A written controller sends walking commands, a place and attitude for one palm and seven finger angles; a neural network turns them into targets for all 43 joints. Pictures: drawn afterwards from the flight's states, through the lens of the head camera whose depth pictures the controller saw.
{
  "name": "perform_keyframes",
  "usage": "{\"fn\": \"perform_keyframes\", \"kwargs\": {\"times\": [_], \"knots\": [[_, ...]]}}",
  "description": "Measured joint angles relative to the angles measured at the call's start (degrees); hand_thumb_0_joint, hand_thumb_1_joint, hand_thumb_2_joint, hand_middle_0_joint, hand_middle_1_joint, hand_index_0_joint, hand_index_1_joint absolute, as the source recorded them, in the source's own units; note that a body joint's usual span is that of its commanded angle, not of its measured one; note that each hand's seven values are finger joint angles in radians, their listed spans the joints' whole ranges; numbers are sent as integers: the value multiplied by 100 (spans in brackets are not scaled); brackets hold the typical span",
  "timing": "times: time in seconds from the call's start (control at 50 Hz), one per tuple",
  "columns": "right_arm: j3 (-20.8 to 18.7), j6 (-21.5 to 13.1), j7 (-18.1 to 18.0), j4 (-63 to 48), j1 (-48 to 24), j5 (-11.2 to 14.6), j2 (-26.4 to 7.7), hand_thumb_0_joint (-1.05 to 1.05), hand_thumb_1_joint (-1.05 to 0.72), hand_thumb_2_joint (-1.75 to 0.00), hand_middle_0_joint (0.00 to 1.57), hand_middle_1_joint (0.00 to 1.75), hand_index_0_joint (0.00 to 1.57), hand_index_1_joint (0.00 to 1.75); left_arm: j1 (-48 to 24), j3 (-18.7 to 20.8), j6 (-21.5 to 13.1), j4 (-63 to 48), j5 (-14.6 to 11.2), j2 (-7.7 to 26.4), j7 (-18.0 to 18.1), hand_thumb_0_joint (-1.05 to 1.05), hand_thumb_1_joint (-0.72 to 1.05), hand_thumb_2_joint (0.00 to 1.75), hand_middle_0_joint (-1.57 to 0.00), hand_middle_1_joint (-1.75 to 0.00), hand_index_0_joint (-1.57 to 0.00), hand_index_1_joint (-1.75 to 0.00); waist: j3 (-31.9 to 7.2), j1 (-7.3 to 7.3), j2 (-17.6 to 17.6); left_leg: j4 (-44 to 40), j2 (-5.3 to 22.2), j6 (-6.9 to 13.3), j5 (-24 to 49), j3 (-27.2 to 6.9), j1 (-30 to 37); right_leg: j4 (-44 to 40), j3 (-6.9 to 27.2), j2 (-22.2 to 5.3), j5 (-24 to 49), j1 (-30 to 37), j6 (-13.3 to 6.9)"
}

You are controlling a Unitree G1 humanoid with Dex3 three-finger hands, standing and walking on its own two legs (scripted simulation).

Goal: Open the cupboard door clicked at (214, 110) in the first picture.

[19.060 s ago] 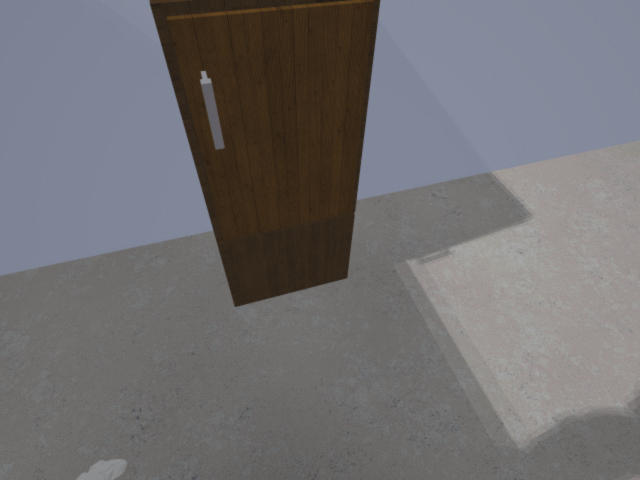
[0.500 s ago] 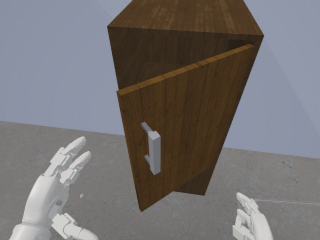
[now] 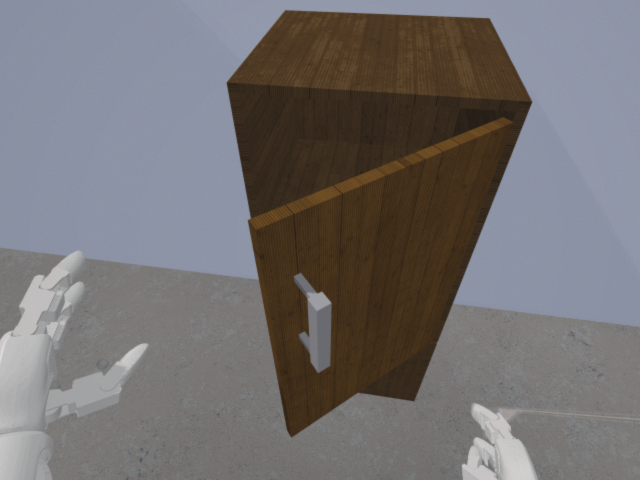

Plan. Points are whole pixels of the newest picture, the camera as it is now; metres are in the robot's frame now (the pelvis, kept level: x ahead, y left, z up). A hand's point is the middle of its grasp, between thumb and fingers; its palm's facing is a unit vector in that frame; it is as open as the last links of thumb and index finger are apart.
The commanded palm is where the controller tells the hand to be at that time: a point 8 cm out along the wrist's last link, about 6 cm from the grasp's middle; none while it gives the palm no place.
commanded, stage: draw the hand back to the body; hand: left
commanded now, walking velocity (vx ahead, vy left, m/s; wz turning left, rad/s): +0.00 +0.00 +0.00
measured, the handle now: (311, 324) +0.30 +0.05 +0.05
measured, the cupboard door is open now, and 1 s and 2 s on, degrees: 42 42 42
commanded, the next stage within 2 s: step back with the hand held close in 0.56 s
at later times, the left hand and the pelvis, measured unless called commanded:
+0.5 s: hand (101, 338) +0.20 +0.24 +0.16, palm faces +0.43 -0.81 -0.39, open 7.5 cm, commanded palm +0.15 +0.28 +0.18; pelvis +0.01 -0.02 +0.01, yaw +0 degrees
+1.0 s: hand (111, 343) +0.20 +0.23 +0.15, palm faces +0.33 -0.81 -0.49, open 7.4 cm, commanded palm +0.14 +0.27 +0.18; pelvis -0.01 -0.02 +0.01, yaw -2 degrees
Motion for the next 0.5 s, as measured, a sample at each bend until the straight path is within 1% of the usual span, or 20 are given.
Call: {"fn": "perform_keyframes", "kwargs": {"times": [0.2, 0.26, 0.36, 0.5], "knots": [[-121, 73, 31, 102, -132, 1, -52, 1, -90, -90, 20, 30, 21, 30, -310, 529, -26, 108, -66, 139, -26, 0, 63, 79, -20, -30, -20, -30, 59, 64, -1, -303, 26, -48, 84, -6, 275, -320, 8, 27, 102, 275, -44], [-146, 92, 47, 121, -158, 3, -64, 1, -90, -90, 20, 30, 21, 30, -392, 636, -54, 153, -81, 131, -27, 1, 73, 83, -20, -30, -20, -30, 69, 66, 11, -353, 40, -68, 100, -12, 320, -370, 6, 42, 118, 318, -62], [-173, 146, 64, 117, -166, -2, -83, 1, -90, -90, 20, 30, 21, 30, -397, 555, -42, 206, -95, 38, -76, 1, 83, 87, -20, -30, -20, -30, 87, 55, 31, -425, 59, -100, 130, -22, 369, -417, -1, 63, 134, 355, -94], [-182, 150, 33, 160, -141, 0, -58, 1, -90, -90, 20, 30, 21, 30, -322, 496, -42, 190, -107, 68, -120, 1, 88, 90, -20, -30, -21, -30, 117, 45, 34, -438, 119, -163, 124, -50, 417, -460, -21, 126, 143, 417, -160]]}}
